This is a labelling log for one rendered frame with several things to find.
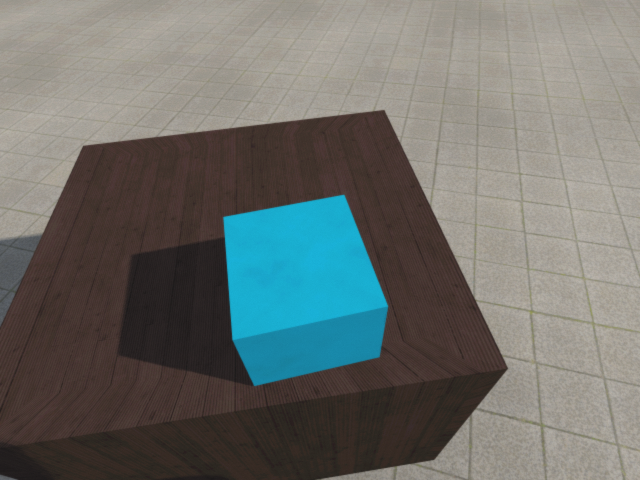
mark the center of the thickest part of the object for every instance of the pedestal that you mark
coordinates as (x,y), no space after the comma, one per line
(116,353)

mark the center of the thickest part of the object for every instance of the carton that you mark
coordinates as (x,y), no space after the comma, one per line
(304,296)

